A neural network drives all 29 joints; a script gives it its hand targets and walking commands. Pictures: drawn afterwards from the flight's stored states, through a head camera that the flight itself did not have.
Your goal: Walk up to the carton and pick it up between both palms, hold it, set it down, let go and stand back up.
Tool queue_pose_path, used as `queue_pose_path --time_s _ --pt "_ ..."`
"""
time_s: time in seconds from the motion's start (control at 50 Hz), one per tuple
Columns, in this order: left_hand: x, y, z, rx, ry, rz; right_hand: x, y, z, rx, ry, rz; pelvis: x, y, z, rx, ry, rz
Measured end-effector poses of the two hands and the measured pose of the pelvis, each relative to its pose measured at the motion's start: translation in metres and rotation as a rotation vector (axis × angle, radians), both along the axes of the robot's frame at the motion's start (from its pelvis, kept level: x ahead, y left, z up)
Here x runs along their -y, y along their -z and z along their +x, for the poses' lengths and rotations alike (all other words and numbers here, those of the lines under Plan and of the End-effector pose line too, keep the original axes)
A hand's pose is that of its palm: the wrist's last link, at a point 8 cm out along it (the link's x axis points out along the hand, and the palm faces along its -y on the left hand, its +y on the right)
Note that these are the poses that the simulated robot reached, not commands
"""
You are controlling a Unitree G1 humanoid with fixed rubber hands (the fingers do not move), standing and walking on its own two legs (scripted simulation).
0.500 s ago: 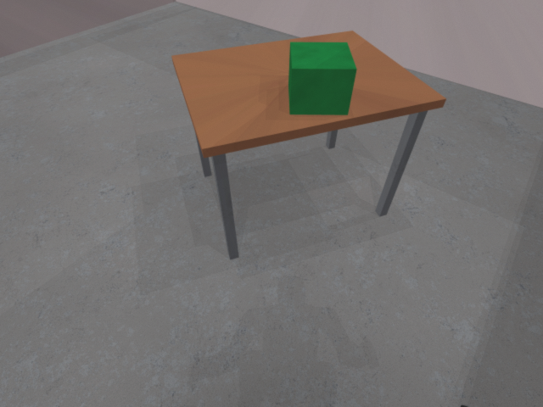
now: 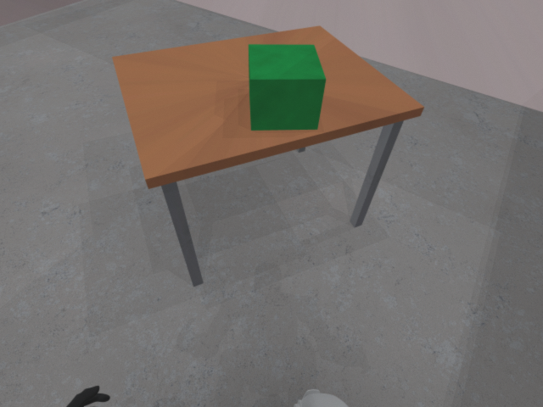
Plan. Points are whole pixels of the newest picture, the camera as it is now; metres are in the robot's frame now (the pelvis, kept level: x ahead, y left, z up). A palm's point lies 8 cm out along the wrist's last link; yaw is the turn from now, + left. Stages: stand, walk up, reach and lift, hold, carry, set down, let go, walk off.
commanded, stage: walk up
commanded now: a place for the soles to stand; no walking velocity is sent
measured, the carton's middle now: (283, 87) +0.93 -0.05 -0.02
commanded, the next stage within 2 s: none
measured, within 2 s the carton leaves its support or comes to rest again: neither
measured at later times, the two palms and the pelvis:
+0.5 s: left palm (68, 377) +0.22 +0.32 -0.11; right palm (460, 368) +0.21 -0.29 -0.08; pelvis +0.14 +0.02 +0.00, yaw +1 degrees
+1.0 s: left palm (137, 309) +0.31 +0.23 -0.08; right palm (487, 310) +0.30 -0.39 -0.09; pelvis +0.23 -0.08 +0.01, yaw +0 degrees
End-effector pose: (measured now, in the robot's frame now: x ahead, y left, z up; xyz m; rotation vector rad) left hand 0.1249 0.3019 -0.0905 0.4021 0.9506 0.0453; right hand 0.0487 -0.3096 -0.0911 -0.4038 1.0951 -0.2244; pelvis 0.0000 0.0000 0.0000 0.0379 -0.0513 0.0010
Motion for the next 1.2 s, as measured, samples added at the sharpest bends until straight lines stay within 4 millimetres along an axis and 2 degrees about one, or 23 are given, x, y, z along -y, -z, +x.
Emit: queue_pose_path --time_s 0.08,0.22,0.36,0.4,0.46,0.54,0.62,0.72,0.78,0.86,0.94,1.06,1.2 --pt "0.012 -0.009 0.013 -0.005 -0.046 0.007 0.004 0.002 0.033 -0.007 -0.033 0.029 0.009 -0.006 0.024 -0.011 -0.004 0.005" --pt "0.007 -0.013 0.025 -0.043 -0.105 0.025 0.001 0.003 0.083 -0.019 -0.079 0.049 0.011 -0.010 0.061 -0.023 -0.006 0.008" --pt "-0.011 -0.001 0.040 -0.090 -0.158 -0.001 -0.016 -0.003 0.137 -0.001 -0.113 0.022 -0.006 -0.008 0.103 -0.017 -0.009 -0.017" --pt "-0.018 0.008 0.050 -0.105 -0.156 -0.010 -0.021 -0.002 0.150 0.017 -0.107 0.001 -0.014 -0.002 0.116 -0.016 -0.008 -0.029" --pt "-0.023 0.019 0.073 -0.115 -0.131 -0.016 -0.022 -0.002 0.155 0.035 -0.073 -0.026 -0.021 0.004 0.130 0.008 -0.015 -0.028" --pt "-0.020 0.019 0.108 -0.115 -0.075 -0.018 -0.011 -0.013 0.157 0.042 -0.019 -0.065 -0.018 0.001 0.146 0.013 -0.007 -0.028" --pt "-0.010 0.018 0.137 -0.119 -0.024 -0.012 0.006 -0.017 0.159 0.034 0.020 -0.081 -0.004 0.001 0.161 0.007 0.000 -0.019" --pt "0.016 0.013 0.170 -0.099 -0.005 0.007 0.036 -0.010 0.172 0.028 0.046 -0.078 0.024 0.003 0.182 0.000 0.016 0.003" --pt "0.036 0.013 0.187 -0.059 -0.007 0.023 0.058 0.003 0.187 0.018 0.041 -0.068 0.048 0.011 0.195 -0.009 0.025 0.016" --pt "0.059 0.004 0.187 -0.053 -0.069 0.023 0.071 0.006 0.213 -0.008 0.007 -0.045 0.065 0.005 0.210 -0.014 0.011 0.018" --pt "0.070 -0.009 0.185 -0.060 -0.129 0.032 0.075 0.004 0.238 -0.023 -0.039 -0.015 0.075 -0.006 0.224 -0.026 0.002 0.020" --pt "0.071 -0.012 0.185 -0.071 -0.181 0.040 0.079 0.001 0.267 -0.026 -0.072 -0.019 0.081 -0.009 0.241 -0.017 -0.008 0.019" --pt "0.060 -0.003 0.187 -0.093 -0.218 0.018 0.067 -0.003 0.295 -0.022 -0.103 -0.036 0.070 -0.007 0.259 -0.015 -0.025 -0.005"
